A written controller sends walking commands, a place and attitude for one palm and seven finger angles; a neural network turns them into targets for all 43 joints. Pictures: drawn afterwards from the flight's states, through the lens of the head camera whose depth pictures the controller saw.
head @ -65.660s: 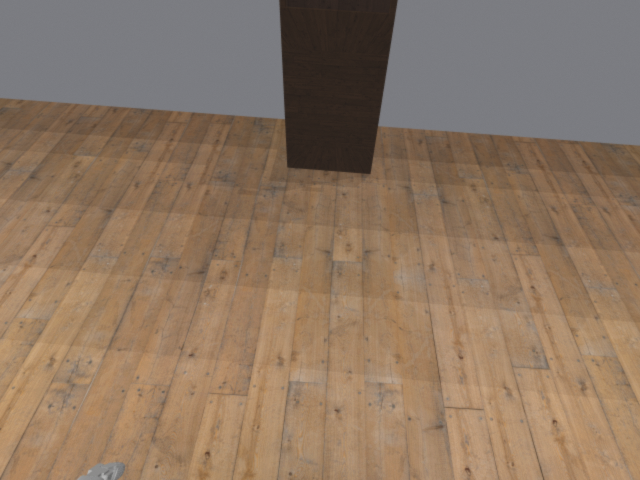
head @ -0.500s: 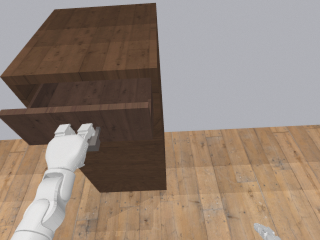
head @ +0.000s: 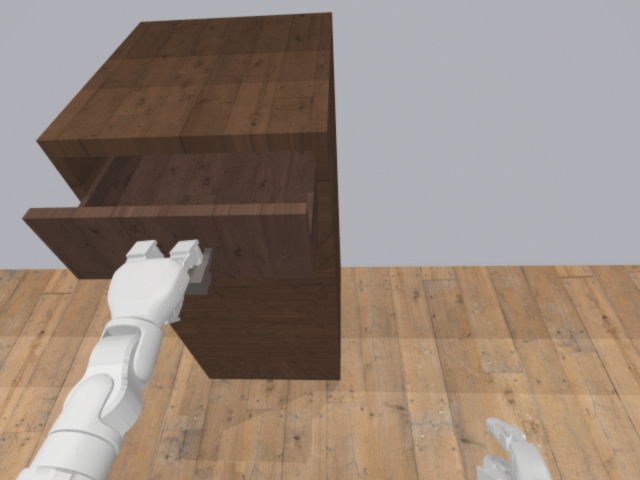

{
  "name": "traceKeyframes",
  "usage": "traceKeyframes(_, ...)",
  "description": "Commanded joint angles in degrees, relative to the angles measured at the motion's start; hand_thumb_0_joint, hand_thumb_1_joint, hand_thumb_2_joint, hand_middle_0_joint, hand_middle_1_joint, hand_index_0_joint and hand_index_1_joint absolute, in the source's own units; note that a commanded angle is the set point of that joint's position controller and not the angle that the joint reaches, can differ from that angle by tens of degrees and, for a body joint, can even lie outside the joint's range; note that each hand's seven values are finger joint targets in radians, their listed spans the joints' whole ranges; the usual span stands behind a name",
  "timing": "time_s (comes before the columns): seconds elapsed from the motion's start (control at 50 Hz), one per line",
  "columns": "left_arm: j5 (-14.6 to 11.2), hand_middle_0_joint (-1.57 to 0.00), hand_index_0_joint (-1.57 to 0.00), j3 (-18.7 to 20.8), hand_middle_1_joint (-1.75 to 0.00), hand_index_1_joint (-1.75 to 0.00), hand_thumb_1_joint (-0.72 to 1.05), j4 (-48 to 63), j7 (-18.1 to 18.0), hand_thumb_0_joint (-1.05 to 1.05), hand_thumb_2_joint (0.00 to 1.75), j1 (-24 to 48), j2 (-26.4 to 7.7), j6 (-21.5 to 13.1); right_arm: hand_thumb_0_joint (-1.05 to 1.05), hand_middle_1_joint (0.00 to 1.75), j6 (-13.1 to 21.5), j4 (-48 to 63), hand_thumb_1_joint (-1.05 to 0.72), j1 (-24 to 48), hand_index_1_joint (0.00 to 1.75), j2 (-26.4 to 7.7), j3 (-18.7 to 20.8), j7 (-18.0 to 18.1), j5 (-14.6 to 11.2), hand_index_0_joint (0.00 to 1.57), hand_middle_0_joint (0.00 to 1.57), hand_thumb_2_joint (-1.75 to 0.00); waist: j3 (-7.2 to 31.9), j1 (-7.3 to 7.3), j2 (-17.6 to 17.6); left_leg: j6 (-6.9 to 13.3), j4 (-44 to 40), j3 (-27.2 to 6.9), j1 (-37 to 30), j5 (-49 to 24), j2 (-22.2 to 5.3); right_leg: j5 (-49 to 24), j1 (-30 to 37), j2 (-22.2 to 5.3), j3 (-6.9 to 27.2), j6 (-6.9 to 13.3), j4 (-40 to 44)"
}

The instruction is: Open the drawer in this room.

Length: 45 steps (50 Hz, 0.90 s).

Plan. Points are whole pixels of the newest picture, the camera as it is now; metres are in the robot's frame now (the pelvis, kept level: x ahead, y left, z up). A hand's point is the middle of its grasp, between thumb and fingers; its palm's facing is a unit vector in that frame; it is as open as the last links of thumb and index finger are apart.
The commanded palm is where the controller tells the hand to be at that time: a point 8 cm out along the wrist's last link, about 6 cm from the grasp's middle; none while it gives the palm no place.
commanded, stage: pull the drawer open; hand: left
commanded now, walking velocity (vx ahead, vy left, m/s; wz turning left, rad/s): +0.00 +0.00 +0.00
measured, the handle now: (172, 267) +0.37 +0.24 +0.06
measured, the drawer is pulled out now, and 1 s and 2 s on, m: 0.12 0.30 0.30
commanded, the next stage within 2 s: open the thumb to release the handle in 1.08 s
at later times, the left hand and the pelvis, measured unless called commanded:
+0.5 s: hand (142, 392) +0.21 +0.23 +0.04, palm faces +0.01 -0.10 -1.00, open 6.1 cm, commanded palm +0.17 +0.22 +0.10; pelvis +0.01 +0.00 -0.01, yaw -1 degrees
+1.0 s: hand (119, 457) +0.14 +0.22 +0.04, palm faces -0.03 -0.10 -0.99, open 6.2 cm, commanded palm +0.09 +0.23 +0.10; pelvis +0.00 +0.00 -0.01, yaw -2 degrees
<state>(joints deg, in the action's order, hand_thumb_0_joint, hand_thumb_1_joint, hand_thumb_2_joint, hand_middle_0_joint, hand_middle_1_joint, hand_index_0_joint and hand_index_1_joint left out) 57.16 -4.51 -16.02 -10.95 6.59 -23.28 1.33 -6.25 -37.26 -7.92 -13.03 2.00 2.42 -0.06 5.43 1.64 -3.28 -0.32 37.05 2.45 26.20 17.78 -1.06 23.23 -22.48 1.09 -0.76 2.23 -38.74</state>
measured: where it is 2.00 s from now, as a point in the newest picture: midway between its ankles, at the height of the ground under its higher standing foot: outside the picture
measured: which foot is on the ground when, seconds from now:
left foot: down 0.00-1.00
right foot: down 0.00-1.00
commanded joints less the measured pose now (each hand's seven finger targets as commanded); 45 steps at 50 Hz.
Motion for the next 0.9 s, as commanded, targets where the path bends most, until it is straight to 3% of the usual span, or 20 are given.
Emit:
traceKeyframes(0.0,-2.4,-0.40,-0.40,7.1,-1.35,-1.35,0.90,20.7,-3.3,0.00,0.90,1.7,-9.7,-1.6,0.00,0.30,2.8,10.0,-0.90,6.3,0.30,-6.4,2.4,-0.3,-0.1,0.20,0.20,-0.90,17.6,2.91,2.6,2.6,-1.4,0.2,-11.4,-22.9,3.1,-34.3,7.3,0.3,1.0,-0.8,3.9)
traceKeyframes(0.02,-2.8,-0.40,-0.40,9.9,-1.35,-1.35,0.90,21.9,-3.5,0.00,0.90,-2.5,-11.6,-1.5,0.00,0.30,2.9,10.3,-0.90,6.5,0.30,-6.6,2.5,-0.5,0.0,0.20,0.20,-0.90,18.4,3.87,3.2,2.4,-1.6,0.3,-11.1,-23.6,2.9,-35.1,8.8,0.2,1.2,-0.7,3.9)
traceKeyframes(0.04,-2.9,-0.40,-0.40,9.3,-1.35,-1.35,0.90,23.6,-3.6,0.00,0.90,-5.6,-10.8,-1.3,0.00,0.30,3.0,10.7,-0.90,7.3,0.30,-6.5,2.2,-0.8,-0.1,0.20,0.20,-0.90,17.5,4.00,2.8,2.4,-1.8,0.3,-10.8,-23.4,3.0,-35.5,8.4,0.2,1.2,-0.9,3.6)
traceKeyframes(0.06,-3.3,-0.40,-0.40,8.7,-1.35,-1.35,0.90,25.4,-3.8,0.00,0.90,-7.4,-9.7,-1.1,0.00,0.30,3.2,10.9,-0.90,7.2,0.30,-6.5,2.4,-1.0,-0.1,0.20,0.20,-0.90,15.9,3.44,2.8,2.4,-1.6,0.5,-10.7,-23.1,2.9,-35.7,7.6,0.2,1.0,-1.0,3.7)
traceKeyframes(0.12,-3.5,-0.40,-0.40,10.8,-1.35,-1.35,0.90,29.8,-4.8,0.00,0.90,-13.2,-11.1,-0.5,0.00,0.30,3.7,11.3,-0.90,7.6,0.30,-6.8,2.5,-1.3,0.1,0.20,0.20,-0.90,16.2,3.94,2.5,2.2,-1.7,0.4,-10.6,-23.4,2.7,-35.0,8.3,0.1,1.2,-0.8,3.5)
traceKeyframes(0.26,-3.3,-0.40,-0.40,11.3,-1.35,-1.35,0.90,38.6,-7.3,0.00,0.90,-26.7,-9.4,0.9,0.00,0.30,4.2,12.0,-0.90,8.7,0.30,-6.4,2.4,-2.5,0.3,0.20,0.20,-0.90,13.7,3.90,1.7,2.0,-0.4,0.1,-11.7,-25.2,2.0,-34.4,5.1,0.2,0.9,-0.8,2.4)
traceKeyframes(0.34,-2.7,-0.40,-0.40,11.7,-1.35,-1.35,0.90,42.1,-8.2,0.00,0.90,-30.5,-9.4,1.1,0.00,0.30,3.9,12.3,-0.90,9.5,0.30,-6.2,1.8,-3.1,0.6,0.20,0.20,-0.90,13.5,3.94,1.0,1.7,0.4,-0.4,-12.5,-25.6,1.7,-32.0,3.2,0.3,0.7,-0.8,1.9)
traceKeyframes(0.38,-2.4,-0.40,-0.40,9.9,-1.35,-1.35,0.90,43.5,-8.6,0.00,0.90,-29.4,-7.8,0.9,0.00,0.30,3.8,12.3,-0.90,9.6,0.30,-5.9,1.8,-3.3,0.8,0.20,0.20,-0.90,12.1,3.14,1.0,1.7,0.8,-0.6,-12.8,-24.1,1.5,-29.0,0.8,0.4,0.2,-0.9,1.8)
traceKeyframes(0.42,-2.3,-0.40,-0.40,10.1,-1.35,-1.35,0.90,44.9,-8.8,0.00,0.90,-32.0,-8.1,0.8,0.00,0.30,3.6,12.8,-0.90,9.6,0.30,-5.9,1.8,-3.4,0.9,0.20,0.20,-0.90,12.1,3.46,-0.2,1.7,1.2,-0.7,-13.4,-24.9,1.3,-28.5,0.7,0.5,0.5,-0.7,2.0)
traceKeyframes(0.5,-2.2,-0.40,-0.40,9.2,-1.35,-1.35,0.90,45.5,-8.8,0.00,0.90,-33.7,-7.1,0.6,0.00,0.30,3.4,13.2,-0.90,9.9,0.30,-5.3,1.2,-3.6,1.2,0.20,0.20,-0.90,10.7,3.41,1.1,1.8,1.8,-1.0,-12.9,-22.4,1.3,-26.7,-0.8,0.5,0.5,-0.9,1.8)
traceKeyframes(0.54,-2.4,-0.40,-0.40,11.4,-1.35,-1.35,0.90,45.7,-8.8,0.00,0.90,-35.5,-9.0,0.4,0.00,0.30,3.2,13.6,-0.90,10.4,0.30,-5.5,0.6,-3.6,1.2,0.20,0.20,-0.90,10.6,4.14,2.2,1.7,1.9,-1.1,-12.6,-21.6,1.5,-26.6,-0.5,0.5,1.0,-0.9,2.1)
traceKeyframes(0.56,-2.4,-0.40,-0.40,10.8,-1.35,-1.35,0.90,45.4,-8.7,0.00,0.90,-36.7,-8.3,0.3,0.00,0.30,3.2,13.9,-0.90,10.4,0.30,-5.3,0.6,-3.5,1.2,0.20,0.20,-0.90,9.1,3.83,2.7,1.8,1.9,-0.9,-11.7,-20.1,1.6,-26.5,-0.7,0.5,1.1,-0.9,2.3)
traceKeyframes(0.6,-2.4,-0.40,-0.40,9.8,-1.35,-1.35,0.90,47.2,-8.6,0.00,0.90,-38.3,-7.6,0.0,0.00,0.30,3.3,14.5,-0.90,10.4,0.30,-5.2,0.4,-3.7,1.3,0.20,0.20,-0.90,9.3,4.16,1.2,1.8,2.1,-1.0,-12.2,-20.7,1.5,-26.4,-0.9,0.4,1.3,-0.9,2.3)
traceKeyframes(0.68,-3.1,-0.40,-0.40,13.3,-1.35,-1.35,0.90,47.6,-8.7,0.00,0.90,-42.3,-10.5,-0.2,0.00,0.30,3.2,15.0,-0.90,11.0,0.30,-5.6,-0.4,-3.5,1.3,0.20,0.20,-0.90,8.8,4.99,2.0,1.6,2.0,-0.7,-10.7,-17.6,1.8,-26.5,-0.1,0.1,2.6,-1.0,3.1)
traceKeyframes(0.72,-3.9,-0.40,-0.40,14.9,-1.35,-1.35,0.90,47.4,-9.2,0.00,0.90,-47.7,-11.3,-0.2,0.00,0.30,3.2,15.6,-0.90,10.8,0.30,-5.9,-0.6,-3.4,0.9,0.20,0.20,-0.90,8.9,5.56,1.2,1.4,1.9,-0.6,-9.9,-18.1,1.7,-28.9,1.6,0.0,3.4,-0.9,3.3)
traceKeyframes(0.76,-3.8,-0.40,-0.40,13.4,-1.35,-1.35,0.90,48.0,-9.4,0.00,0.90,-49.8,-9.9,-0.4,0.00,0.30,3.1,15.9,-0.90,10.8,0.30,-5.6,-0.7,-3.7,1.1,0.20,0.20,-0.90,7.0,5.38,1.7,1.6,2.1,-0.5,-9.1,-17.2,1.7,-27.9,0.4,-0.2,3.0,-1.0,3.0)
traceKeyframes(0.82,-4.4,-0.40,-0.40,15.8,-1.35,-1.35,0.90,49.8,-10.6,0.00,0.90,-55.0,-11.7,-0.4,0.00,0.30,3.0,16.7,-0.90,10.9,0.30,-6.3,-0.5,-3.9,0.9,0.20,0.20,-0.90,8.3,6.08,0.2,1.3,2.3,-0.4,-8.8,-17.3,1.3,-27.3,0.9,-0.2,3.9,-0.9,3.2)
traceKeyframes(0.86,-4.6,-0.40,-0.40,15.2,-1.35,-1.35,0.90,50.3,-11.2,0.00,0.90,-57.9,-10.8,-0.7,0.00,0.30,2.9,17.0,-0.90,10.8,0.30,-6.3,-0.4,-4.2,1.0,0.20,0.20,-0.90,6.6,5.94,0.6,1.5,2.8,-0.4,-8.0,-16.0,1.2,-26.2,-0.5,-0.3,4.0,-0.9,3.0)
traceKeyframes(0.88,-4.7,-0.40,-0.40,16.4,-1.35,-1.35,0.90,50.7,-11.5,0.00,0.90,-58.0,-11.9,-0.9,0.00,0.30,2.9,17.0,-0.90,10.9,0.30,-6.6,-0.4,-4.3,1.2,0.20,0.20,-0.90,7.1,5.92,1.5,1.4,3.2,-0.4,-8.0,-15.3,1.6,-25.7,-1.2,-0.5,4.9,-0.9,3.2)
